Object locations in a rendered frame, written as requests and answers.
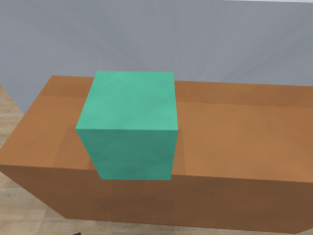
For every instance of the carton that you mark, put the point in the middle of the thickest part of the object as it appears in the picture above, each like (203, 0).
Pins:
(129, 126)

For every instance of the pedestal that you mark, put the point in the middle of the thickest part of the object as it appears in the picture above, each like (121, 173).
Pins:
(243, 159)

